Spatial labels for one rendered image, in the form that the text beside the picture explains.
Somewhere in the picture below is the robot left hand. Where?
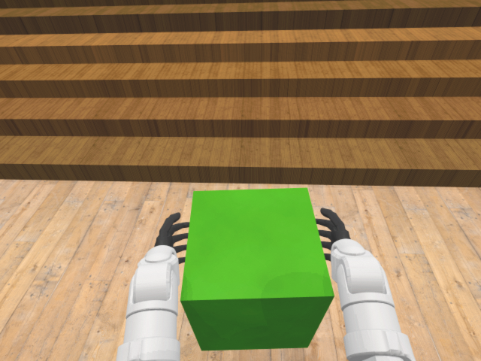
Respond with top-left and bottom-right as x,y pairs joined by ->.
154,212 -> 189,264

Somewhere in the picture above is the robot right forearm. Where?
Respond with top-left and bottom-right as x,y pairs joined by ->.
331,239 -> 416,361

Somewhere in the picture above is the carton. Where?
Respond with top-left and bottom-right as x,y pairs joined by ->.
180,188 -> 334,350

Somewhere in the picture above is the robot right hand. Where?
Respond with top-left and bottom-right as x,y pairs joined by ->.
316,208 -> 351,261

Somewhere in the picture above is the robot left forearm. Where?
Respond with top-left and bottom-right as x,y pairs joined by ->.
116,245 -> 180,361

